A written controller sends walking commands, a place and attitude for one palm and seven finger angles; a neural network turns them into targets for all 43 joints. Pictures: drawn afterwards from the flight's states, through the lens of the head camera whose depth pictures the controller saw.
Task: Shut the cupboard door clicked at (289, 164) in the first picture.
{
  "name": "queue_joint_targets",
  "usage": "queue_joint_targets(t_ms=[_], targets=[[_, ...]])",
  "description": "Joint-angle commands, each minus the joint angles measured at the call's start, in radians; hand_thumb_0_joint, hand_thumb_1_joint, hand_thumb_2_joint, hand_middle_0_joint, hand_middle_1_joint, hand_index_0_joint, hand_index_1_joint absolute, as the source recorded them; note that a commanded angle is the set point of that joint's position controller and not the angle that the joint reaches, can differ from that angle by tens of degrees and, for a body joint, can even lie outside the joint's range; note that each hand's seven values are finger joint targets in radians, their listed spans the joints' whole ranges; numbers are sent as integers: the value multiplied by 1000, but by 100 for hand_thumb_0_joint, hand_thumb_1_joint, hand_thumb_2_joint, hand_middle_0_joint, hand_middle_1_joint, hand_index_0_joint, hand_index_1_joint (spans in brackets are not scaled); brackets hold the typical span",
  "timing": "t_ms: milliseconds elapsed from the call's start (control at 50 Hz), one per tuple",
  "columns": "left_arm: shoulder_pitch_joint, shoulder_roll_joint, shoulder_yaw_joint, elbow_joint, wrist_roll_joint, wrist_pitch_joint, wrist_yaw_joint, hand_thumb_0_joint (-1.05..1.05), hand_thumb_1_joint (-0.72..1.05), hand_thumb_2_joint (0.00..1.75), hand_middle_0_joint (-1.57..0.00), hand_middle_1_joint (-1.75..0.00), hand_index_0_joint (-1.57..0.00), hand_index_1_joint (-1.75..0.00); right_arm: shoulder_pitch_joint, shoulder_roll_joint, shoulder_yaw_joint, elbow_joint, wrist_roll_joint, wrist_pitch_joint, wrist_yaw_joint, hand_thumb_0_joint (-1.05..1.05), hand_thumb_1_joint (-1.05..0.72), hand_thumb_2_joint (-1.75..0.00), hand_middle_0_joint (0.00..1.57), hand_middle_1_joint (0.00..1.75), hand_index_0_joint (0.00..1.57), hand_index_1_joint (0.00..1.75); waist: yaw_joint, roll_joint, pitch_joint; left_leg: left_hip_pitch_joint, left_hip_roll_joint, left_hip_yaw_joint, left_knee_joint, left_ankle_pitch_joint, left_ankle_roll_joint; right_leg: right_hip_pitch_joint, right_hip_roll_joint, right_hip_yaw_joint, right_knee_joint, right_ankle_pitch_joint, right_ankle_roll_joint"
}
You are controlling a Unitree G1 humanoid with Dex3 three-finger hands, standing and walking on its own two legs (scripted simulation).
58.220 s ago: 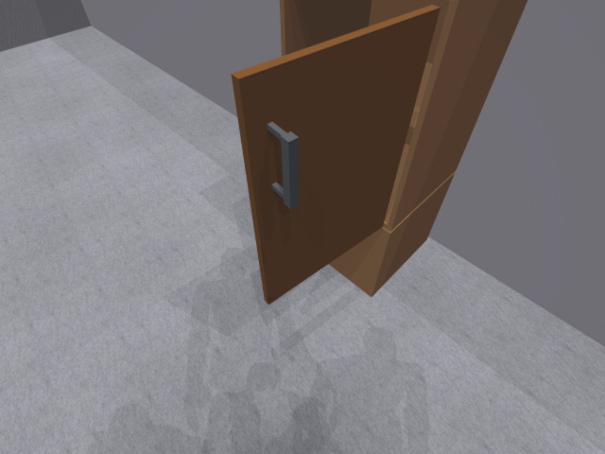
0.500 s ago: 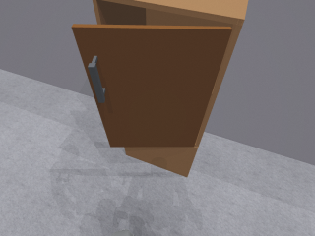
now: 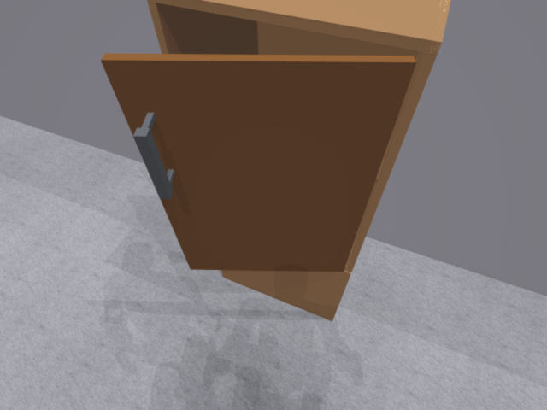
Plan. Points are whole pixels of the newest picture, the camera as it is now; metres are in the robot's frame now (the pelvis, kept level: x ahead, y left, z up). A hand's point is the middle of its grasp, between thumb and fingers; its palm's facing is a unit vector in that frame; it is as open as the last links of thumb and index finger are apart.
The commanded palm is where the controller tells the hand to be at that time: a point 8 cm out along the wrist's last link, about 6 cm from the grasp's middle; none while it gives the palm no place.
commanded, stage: come to a stop and stand still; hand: left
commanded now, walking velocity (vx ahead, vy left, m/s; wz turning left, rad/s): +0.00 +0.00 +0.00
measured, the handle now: (158, 158) +0.46 +0.22 +0.10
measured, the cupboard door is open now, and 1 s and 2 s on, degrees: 22 22 22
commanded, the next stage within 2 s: look again from close up in 0.64 s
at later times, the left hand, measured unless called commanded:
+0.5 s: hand out of the picture +0.02 +0.23 -0.16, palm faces -0.04 -0.96 -0.27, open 7.4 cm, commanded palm none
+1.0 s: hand out of the picture -0.01 +0.18 -0.17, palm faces -0.04 -0.98 -0.20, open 7.4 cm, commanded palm none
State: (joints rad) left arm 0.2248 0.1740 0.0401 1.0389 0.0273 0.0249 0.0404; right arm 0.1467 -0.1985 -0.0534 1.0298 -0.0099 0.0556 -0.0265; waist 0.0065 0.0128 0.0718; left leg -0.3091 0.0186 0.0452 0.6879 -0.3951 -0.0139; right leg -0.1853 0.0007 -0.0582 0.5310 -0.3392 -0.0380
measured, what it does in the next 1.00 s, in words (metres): stands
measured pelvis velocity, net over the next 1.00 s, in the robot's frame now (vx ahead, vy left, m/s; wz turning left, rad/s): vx -0.01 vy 0.01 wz -0.04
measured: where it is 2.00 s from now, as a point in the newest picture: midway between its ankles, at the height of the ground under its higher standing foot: outside the picture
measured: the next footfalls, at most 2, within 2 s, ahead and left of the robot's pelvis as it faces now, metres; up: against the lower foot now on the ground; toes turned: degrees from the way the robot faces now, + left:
none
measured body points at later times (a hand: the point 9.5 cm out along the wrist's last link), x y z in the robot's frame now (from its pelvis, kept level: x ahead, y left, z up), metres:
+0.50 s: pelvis -0.03 +0.04 +0.00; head -0.03 +0.01 +0.45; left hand +0.03 +0.28 -0.14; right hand -0.01 -0.19 -0.16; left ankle -0.02 +0.13 -0.73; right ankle -0.03 -0.10 -0.73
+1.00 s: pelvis -0.01 +0.01 +0.01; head +0.01 +0.00 +0.45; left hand +0.00 +0.24 -0.15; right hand -0.01 -0.22 -0.16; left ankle -0.02 +0.13 -0.73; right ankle -0.03 -0.10 -0.73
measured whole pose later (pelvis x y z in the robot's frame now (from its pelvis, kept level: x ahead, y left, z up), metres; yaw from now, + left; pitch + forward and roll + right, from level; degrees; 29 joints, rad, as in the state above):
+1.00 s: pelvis -0.01 +0.01 +0.01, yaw -2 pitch +0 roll +1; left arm 0.26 0.15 -0.02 1.12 0.01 -0.01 0.03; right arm 0.25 -0.18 0.01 1.10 -0.01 -0.03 -0.02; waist 0.00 0.01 0.04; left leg -0.19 0.00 0.07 0.43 -0.24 0.01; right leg -0.20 -0.02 -0.01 0.49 -0.28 -0.01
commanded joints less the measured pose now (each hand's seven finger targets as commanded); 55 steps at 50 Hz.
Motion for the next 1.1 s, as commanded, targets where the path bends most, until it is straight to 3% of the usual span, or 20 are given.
queue_joint_targets(t_ms=[0, 20, 40, 60, 80, 100, 160, 180, 200, 220, 260, 300, 320, 340, 420, 500, 640, 740, 820, 1080], targets=[[20, 166, 28, -41, 0, -19, 8, 0, 90, 90, -20, -30, -20, -30, 40, -43, 0, -41, 7, -13, -2, 0, -90, -90, 20, 30, 20, 30, -12, -159, -59, 3, 18, -35, -51, -28, -12, 81, -263, 201, -107, 807, -151], [16, 168, 25, -37, -5, -22, 5, 0, 90, 90, -20, -30, -20, -30, 60, -45, 5, -29, 7, -20, -1, 0, -90, -90, 20, 30, 20, 30, -17, -158, -75, 46, 20, -30, -160, 73, -12, 100, -235, 182, -73, 797, -118], [10, 160, 23, -33, -13, -23, 6, 0, 90, 90, -20, -30, -20, -30, 97, -56, 7, -11, 5, -32, -1, 0, -90, -90, 20, 30, 20, 30, -27, -135, -109, 133, 44, -45, -267, 316, -4, 86, -200, 153, -35, 722, -70], [23, 134, 19, -37, -19, -23, 4, 0, 90, 90, -20, -30, -20, -30, 105, -77, 7, -1, 1, -46, -5, 0, -90, -90, 20, 30, 20, 30, -10, -56, -136, 205, 104, -98, -272, 557, 20, 59, -142, 116, -17, 589, -17], [39, 112, 11, -36, -24, -22, 6, 0, 90, 90, -20, -30, -20, -30, 92, -106, 8, -1, -4, -53, -12, 0, -90, -90, 20, 30, 20, 30, 5, 28, -141, 208, 153, -137, -249, 694, 54, 56, -109, 100, -41, 463, 8], [40, 110, 6, -30, -19, -17, 9, 0, 90, 90, -20, -30, -20, -30, 78, -111, 10, 3, -3, -49, -11, 0, -90, -90, 20, 30, 20, 30, 9, 23, -116, 167, 157, -123, -263, 605, 60, 66, -93, 103, -90, 338, 15], [14, 121, 6, -13, -15, -11, -1, 0, 90, 90, -20, -30, -20, -30, 75, -97, 21, 15, 0, -56, -12, 0, -90, -90, 20, 30, 20, 30, 10, 67, -50, 120, 126, -123, -317, 497, 44, 85, -93, 97, -128, 296, 13], [142, 141, -4, -3, -9, -47, 44, 0, 90, 90, -20, -30, -20, -30, 14, -121, 9, -62, 12, -74, -9, 0, -90, -90, 20, 30, 20, 30, 38, 91, -82, 160, 107, -22, -42, 646, 11, -5, -160, 160, -102, 756, 31], [82, 190, 3, -47, -11, -63, 36, 0, 90, 90, -20, -30, -20, -30, 106, -64, 18, -83, 3, -74, 1, 0, -90, -90, 20, 30, 20, 30, -26, 82, -144, 81, 65, -38, -85, 350, 16, 81, -204, 188, -48, 771, -27], [37, 180, -4, -51, -18, -62, 26, 0, 90, 90, -20, -30, -20, -30, 120, -57, 23, -70, 3, -72, -1, 0, -90, -90, 20, 30, 20, 30, -28, 119, -150, 110, 68, -46, -182, 288, 23, 60, -193, 170, -25, 647, -44], [34, 142, -16, -68, -13, -52, 16, 0, 90, 90, -20, -30, -20, -30, 150, -72, 26, -76, -5, -81, 5, 0, -90, -90, 20, 30, 20, 30, -18, 172, -150, 128, 113, -91, -216, 495, 46, 21, -103, 93, -10, 337, -23], [46, 118, -21, -64, -15, -43, 12, 0, 90, 90, -20, -30, -20, -30, 154, -100, 28, -85, -6, -82, -1, 0, -90, -90, 20, 30, 20, 30, -8, 132, -126, 134, 139, -123, -247, 548, 75, 8, -56, 58, -5, 166, -5], [47, 112, -24, -60, -16, -36, 8, 0, 90, 90, -20, -30, -20, -30, 144, -103, 29, -93, -4, -80, -2, 0, -90, -90, 20, 30, 20, 30, -3, 105, -90, 106, 137, -130, -268, 454, 83, -8, -50, 57, -23, 91, 1], [46, 107, -28, -57, -14, -32, 4, 0, 90, 90, -20, -30, -20, -30, 130, -101, 30, -101, -3, -78, -1, 0, -90, -90, 20, 30, 20, 30, -1, 51, -34, 64, 125, -130, -289, 327, 83, -32, -52, 71, -49, 59, 3], [30, 108, -34, -55, -11, -29, -6, 0, 90, 90, -20, -30, -20, -30, 144, -99, 32, -94, -7, -75, 7, 0, -90, -90, 20, 30, 20, 30, -11, -60, 62, 3, 90, -133, -372, 27, 70, -94, -64, 110, -97, -26, -1], [57, 116, -34, -49, -10, -29, -9, 0, 90, 90, -20, -30, -20, -30, 149, -112, 33, -80, -10, -77, 11, 0, -90, -90, 20, 30, 20, 30, -3, -17, 48, -1, 91, -144, -423, -59, 73, -96, -66, 113, -90, -38, 0], [81, 117, -38, -20, -13, -41, -12, 0, 90, 90, -20, -30, -20, -30, 168, -104, 39, -41, -6, -87, 11, 0, -90, -90, 20, 30, 20, 30, -5, -39, -25, 72, 82, -108, -388, 52, 69, -88, -87, 137, -118, 14, 0], [86, 121, -40, 5, -15, -49, -11, 0, 90, 90, -20, -30, -20, -30, 179, -88, 45, -5, -2, -91, 8, 0, -90, -90, 20, 30, 20, 30, -10, -51, -33, 111, 75, -79, -351, 163, 61, -88, -100, 151, -138, 63, 0], [92, 121, -38, 26, -16, -55, -9, 0, 90, 90, -20, -30, -20, -30, 179, -82, 46, 20, 0, -96, 4, 0, -90, -90, 20, 30, 20, 30, -9, -37, -54, 139, 78, -66, -328, 261, 56, -58, -105, 145, -130, 170, -1], [75, 126, -31, 46, -13, -57, -6, 0, 90, 90, -20, -30, -20, -30, 142, -78, 45, 52, -1, -95, -6, 0, -90, -90, 20, 30, 20, 30, -3, -9, -44, 157, 88, -55, -312, 341, 44, -18, -109, 135, -130, 306, -4]])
